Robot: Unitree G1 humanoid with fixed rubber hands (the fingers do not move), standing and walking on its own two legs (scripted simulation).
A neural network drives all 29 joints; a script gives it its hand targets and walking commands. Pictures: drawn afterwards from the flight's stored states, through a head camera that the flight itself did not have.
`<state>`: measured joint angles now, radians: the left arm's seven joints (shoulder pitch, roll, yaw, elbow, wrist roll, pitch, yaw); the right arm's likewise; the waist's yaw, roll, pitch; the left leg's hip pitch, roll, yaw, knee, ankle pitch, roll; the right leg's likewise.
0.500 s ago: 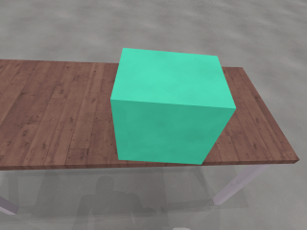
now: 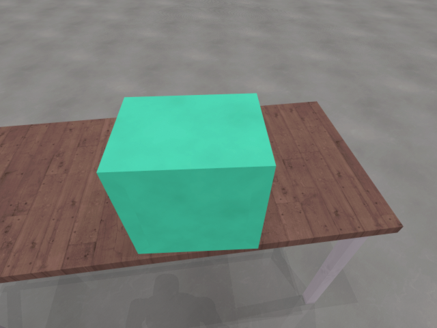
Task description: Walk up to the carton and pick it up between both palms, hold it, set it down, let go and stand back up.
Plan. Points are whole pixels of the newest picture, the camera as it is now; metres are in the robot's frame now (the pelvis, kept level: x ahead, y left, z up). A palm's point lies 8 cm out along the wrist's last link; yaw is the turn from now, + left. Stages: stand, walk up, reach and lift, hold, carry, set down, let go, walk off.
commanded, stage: walk up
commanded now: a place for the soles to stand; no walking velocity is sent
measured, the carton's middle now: (194, 177) +0.43 +0.04 +0.05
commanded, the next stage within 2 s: reach and lift in 1.82 s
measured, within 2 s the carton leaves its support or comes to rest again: neither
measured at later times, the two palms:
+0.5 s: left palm out of the picture -0.01 +0.27 -0.14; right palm out of the picture +0.00 -0.23 -0.13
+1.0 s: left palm out of the picture -0.01 +0.27 -0.14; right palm out of the picture -0.02 -0.23 -0.14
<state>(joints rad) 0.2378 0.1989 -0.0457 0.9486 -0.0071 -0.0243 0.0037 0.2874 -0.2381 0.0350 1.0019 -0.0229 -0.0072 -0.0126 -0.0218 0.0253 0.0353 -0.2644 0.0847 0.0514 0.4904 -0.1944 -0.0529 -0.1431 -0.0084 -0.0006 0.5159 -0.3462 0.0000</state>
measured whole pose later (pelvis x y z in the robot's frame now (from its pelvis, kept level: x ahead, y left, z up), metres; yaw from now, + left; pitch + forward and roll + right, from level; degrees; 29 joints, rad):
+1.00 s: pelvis -0.01 +0.02 +0.00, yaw -3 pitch -1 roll +1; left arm 0.33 0.24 -0.07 1.08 0.00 -0.02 0.02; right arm 0.26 -0.25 0.06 1.10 -0.01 0.00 -0.01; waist -0.01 -0.01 0.03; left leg -0.26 0.07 0.11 0.48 -0.18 -0.02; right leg -0.17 -0.03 0.06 0.51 -0.31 0.04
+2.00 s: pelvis -0.03 +0.03 -0.03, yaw -4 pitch +1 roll +0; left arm -0.04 0.30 -0.03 0.66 0.00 0.54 -0.01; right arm -0.03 -0.26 -0.11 0.95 -0.06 0.09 0.08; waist -0.04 -0.03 0.13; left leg -0.47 0.07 0.09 0.76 -0.31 -0.02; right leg -0.38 -0.05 0.04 0.79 -0.43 0.05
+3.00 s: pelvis +0.01 +0.02 +0.01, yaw -5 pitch -2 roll +0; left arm 0.23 0.27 0.05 0.46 -0.07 0.08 -0.02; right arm 0.25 -0.16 -0.03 0.58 0.06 -0.13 0.01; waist 0.03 -0.03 0.06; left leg -0.14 0.07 0.09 0.35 -0.16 -0.04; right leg -0.06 -0.04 0.02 0.34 -0.25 0.04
